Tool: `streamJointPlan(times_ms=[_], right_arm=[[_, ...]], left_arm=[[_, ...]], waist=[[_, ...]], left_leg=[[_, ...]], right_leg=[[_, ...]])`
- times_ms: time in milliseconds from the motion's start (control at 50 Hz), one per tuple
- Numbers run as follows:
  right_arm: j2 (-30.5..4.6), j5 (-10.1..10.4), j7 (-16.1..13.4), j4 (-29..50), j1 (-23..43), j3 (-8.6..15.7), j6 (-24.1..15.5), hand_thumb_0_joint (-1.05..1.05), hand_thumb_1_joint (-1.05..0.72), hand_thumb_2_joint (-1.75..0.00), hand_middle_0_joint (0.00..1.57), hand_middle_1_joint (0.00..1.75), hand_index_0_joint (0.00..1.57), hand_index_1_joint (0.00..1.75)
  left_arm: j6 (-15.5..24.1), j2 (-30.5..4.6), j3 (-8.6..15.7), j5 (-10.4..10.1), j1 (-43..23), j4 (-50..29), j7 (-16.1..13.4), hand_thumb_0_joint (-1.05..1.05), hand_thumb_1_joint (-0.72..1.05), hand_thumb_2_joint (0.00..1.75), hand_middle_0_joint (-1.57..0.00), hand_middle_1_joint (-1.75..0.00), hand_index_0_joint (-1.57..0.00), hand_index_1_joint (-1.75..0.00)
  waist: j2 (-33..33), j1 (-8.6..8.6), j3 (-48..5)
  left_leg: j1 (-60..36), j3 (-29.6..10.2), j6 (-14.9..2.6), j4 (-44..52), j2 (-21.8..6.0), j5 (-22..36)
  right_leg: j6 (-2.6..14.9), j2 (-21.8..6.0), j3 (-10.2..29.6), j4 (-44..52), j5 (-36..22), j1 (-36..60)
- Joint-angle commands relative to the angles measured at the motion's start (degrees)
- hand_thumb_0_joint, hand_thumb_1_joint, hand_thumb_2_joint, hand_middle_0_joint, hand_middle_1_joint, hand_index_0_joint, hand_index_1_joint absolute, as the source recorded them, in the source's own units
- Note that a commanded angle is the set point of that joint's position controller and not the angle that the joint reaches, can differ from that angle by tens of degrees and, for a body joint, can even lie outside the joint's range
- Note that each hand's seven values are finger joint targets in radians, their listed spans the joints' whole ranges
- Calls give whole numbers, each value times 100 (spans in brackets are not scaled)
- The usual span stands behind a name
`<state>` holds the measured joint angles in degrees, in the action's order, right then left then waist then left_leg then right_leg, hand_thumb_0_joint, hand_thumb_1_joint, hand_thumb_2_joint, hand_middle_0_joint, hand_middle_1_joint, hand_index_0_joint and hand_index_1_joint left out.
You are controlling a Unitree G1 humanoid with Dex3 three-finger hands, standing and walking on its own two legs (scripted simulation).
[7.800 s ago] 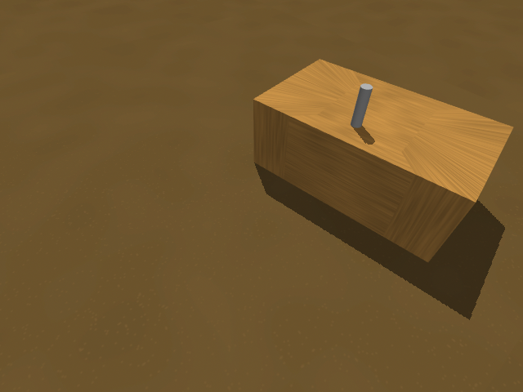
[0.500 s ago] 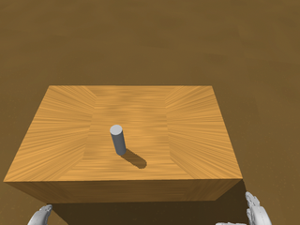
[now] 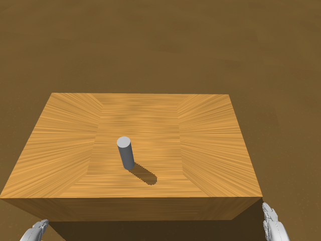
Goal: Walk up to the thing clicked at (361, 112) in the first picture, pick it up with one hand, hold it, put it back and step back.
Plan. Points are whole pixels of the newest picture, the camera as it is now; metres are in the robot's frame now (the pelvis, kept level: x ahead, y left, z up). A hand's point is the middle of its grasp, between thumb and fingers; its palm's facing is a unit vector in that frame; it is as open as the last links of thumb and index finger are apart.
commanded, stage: go down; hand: left
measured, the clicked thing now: (126, 154) +0.49 +0.13 -0.24
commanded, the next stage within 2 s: none
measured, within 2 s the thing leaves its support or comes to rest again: neither
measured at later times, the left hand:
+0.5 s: hand out of the picture +0.15 +0.27 -0.10, palm faces +0.06 -0.96 -0.28, open 17.6 cm
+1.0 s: hand (45, 188) +0.28 +0.30 -0.03, palm faces +0.08 -0.98 -0.18, open 17.6 cm
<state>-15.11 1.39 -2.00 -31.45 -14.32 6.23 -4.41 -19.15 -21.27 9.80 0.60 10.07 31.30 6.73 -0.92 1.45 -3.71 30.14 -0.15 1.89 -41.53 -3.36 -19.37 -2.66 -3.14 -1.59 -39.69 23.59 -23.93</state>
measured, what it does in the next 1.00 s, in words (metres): stands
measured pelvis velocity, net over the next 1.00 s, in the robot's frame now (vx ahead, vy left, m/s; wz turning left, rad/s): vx -0.02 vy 0.00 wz -0.01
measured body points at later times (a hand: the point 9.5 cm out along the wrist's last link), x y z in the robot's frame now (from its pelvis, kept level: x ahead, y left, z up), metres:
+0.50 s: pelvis -0.01 +0.00 -0.02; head +0.02 +0.01 +0.43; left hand +0.14 +0.32 -0.08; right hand +0.14 -0.27 -0.06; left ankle +0.01 +0.14 -0.72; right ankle -0.04 -0.15 -0.72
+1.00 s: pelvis -0.02 +0.00 -0.02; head +0.02 +0.01 +0.43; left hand +0.27 +0.35 -0.01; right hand +0.13 -0.25 -0.06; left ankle +0.01 +0.14 -0.72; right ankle -0.04 -0.15 -0.72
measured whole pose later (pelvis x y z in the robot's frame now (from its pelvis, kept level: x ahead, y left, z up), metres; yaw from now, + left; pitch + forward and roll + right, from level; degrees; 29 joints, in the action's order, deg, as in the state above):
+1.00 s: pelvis -0.02 +0.00 -0.02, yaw -1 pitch +10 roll -1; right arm -14.1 2.4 -4.6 -13.4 -24.6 0.9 -6.5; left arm -18.6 -31.0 19.7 -5.5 -5.9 30.4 18.4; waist -0.8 3.4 -7.1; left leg 38.8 -0.5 1.8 -51.9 -3.9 -23.1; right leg -2.8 -2.7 -0.9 -50.2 27.4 -32.7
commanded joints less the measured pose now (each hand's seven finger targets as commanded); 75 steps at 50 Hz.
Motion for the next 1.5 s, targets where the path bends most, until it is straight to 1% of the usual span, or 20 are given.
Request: streamJointPlan(times_ms=[0,160,240,300,480,580,660,720,800,860,900,1080,1100,1140,1200,1240,1320,1360,1400,1480], right_arm=[[-983,15,-53,1125,137,404,-294,0,54,-4,5,5,5,5],[-876,7,-86,1582,-161,377,-266,0,55,-4,5,5,5,5],[-774,19,-95,1850,-259,303,-249,0,55,-4,5,5,5,5],[-764,21,-121,2022,-546,287,-223,0,55,-4,5,5,5,5],[-677,45,-179,2643,-775,190,-219,0,55,-4,5,5,5,5],[-524,70,-250,3082,-867,-33,-307,0,55,-4,5,5,5,5],[-652,68,-376,3013,-1163,131,-414,0,56,-4,5,5,5,5],[-658,74,-420,2904,-1153,106,-499,0,55,-5,5,5,5,5],[-535,87,-400,2774,-921,-151,-530,0,53,-5,5,5,5,5],[-607,92,-368,2915,-801,-202,-555,0,53,-5,5,5,5,5],[-630,99,-314,2778,-898,-181,-566,0,53,-5,5,5,5,5],[-859,95,-231,2706,-792,98,-651,0,53,-5,5,5,5,5],[-773,82,-211,2639,-886,8,-664,0,53,-5,5,5,5,5],[-734,84,-211,2605,-749,-69,-684,0,53,-5,5,5,5,5],[-703,54,-209,2379,-826,-94,-658,0,52,-6,5,5,5,5],[-923,61,-251,2418,-604,103,-683,0,52,-5,5,5,5,5],[-686,42,-219,2178,-870,-129,-663,0,53,-5,5,5,5,5],[-977,26,-207,2199,-759,96,-683,0,53,-5,5,5,5,5],[-872,21,-169,2279,-657,-32,-678,0,54,-5,5,5,5,5],[-884,22,-142,2357,-689,-26,-671,0,54,-5,5,5,5,5]], left_arm=[[140,-1235,504,34,-212,-1038,25,0,-61,3,-8,-4,-8,-5],[95,-1301,654,4,120,-1378,68,0,-61,5,-8,-5,-7,-6],[36,-1282,699,-46,230,-1632,115,0,-61,6,-8,-6,-6,-7],[-15,-1354,761,-48,317,-1863,154,0,-60,8,-7,-6,-6,-7],[-146,-1391,887,-136,483,-2492,255,0,-61,9,-7,-7,-6,-8],[-44,-1675,995,-172,-364,-2870,221,0,-61,11,-6,-7,-5,-9],[106,-2044,1250,-284,-1201,-3119,268,0,-61,11,-5,-7,-4,-8],[145,-2227,1400,-410,-1570,-2820,435,0,-60,10,-5,-5,-4,-7],[44,-2044,1291,-501,-1612,-1488,772,0,-61,9,-5,-4,-4,-6],[176,-2448,1455,-549,-2230,-1422,998,0,-61,7,-6,-4,-5,-6],[244,-2387,1486,-613,-2139,-898,1140,0,-61,7,-6,-4,-4,-5],[1143,-2997,1756,-603,-3489,-424,1434,0,-61,5,-6,-3,-5,-4],[1217,-2756,1619,-630,-3453,-119,1487,0,-61,5,-6,-4,-5,-5],[1474,-3297,1933,-656,-4069,-655,1465,0,-60,6,-6,-4,-5,-5],[1589,-2925,1665,-650,-3969,104,1562,0,-56,6,-5,-4,-5,-4],[1782,-3368,1890,-660,-4540,-112,1545,0,-58,5,-6,-4,-5,-4],[1893,-2957,1655,-707,-4458,688,1705,0,-54,5,-5,-3,-5,-4],[1995,-3152,1724,-751,-4589,908,1788,0,-55,5,-5,-4,-5,-4],[2151,-3475,1861,-710,-4993,683,1811,0,-54,4,-5,-3,-5,-3],[2304,-3203,1769,-802,-4938,1354,1925,0,-51,5,-5,-3,-5,-3]], waist=[[-155,-25,-1012],[-133,-16,-1070],[-147,-43,-945],[-134,5,-1143],[-233,15,-911],[-374,51,-952],[-590,182,-1158],[-701,152,-1290],[-324,53,-953],[-445,-17,-1179],[-284,-20,-1130],[-483,55,-1670],[-400,90,-1600],[-726,-27,-1988],[-467,89,-1726],[-708,132,-1898],[-464,192,-1624],[-528,237,-1636],[-660,147,-1761],[-325,238,-1681]], left_leg=[[-971,128,-169,320,236,1856],[-783,152,-177,77,260,1731],[-561,135,-165,93,262,1173],[-613,160,-183,-66,283,1417],[-266,121,-156,-142,274,773],[-104,79,-148,-182,271,200],[-324,36,-136,-239,240,305],[-457,25,-140,-302,235,586],[-206,28,-186,-311,259,633],[-280,9,-183,-257,241,666],[-205,7,-198,-270,228,764],[-619,23,-182,-314,174,1087],[-618,8,-189,-333,144,1217],[-797,36,-181,-391,162,1512],[-728,36,-231,-419,151,1647],[-863,55,-210,-366,162,1474],[-792,51,-228,-310,159,1387],[-826,19,-222,-294,130,1366],[-821,28,-209,-295,141,1335],[-645,37,-244,-314,142,1172]], right_leg=[[205,316,-158,313,-1986,-56],[168,272,-132,149,-1953,-177],[195,294,-147,136,-1354,-390],[167,264,-114,31,-1664,-385],[202,310,-170,-146,-918,-827],[211,291,-130,-212,-417,-1002],[210,280,-113,-319,-554,-1069],[203,258,-106,-341,-809,-1012],[179,258,-110,-271,-847,-1009],[213,287,-135,-274,-811,-927],[219,300,-127,-300,-883,-924],[221,324,-66,-381,-1122,-969],[210,339,-89,-407,-1235,-963],[225,309,-49,-444,-1461,-845],[189,302,-31,-400,-1643,-916],[214,285,-1,-347,-1504,-926],[213,302,-39,-268,-1460,-1011],[224,325,-71,-279,-1390,-1071],[244,313,-68,-283,-1353,-1083],[226,329,-47,-258,-1291,-1053]])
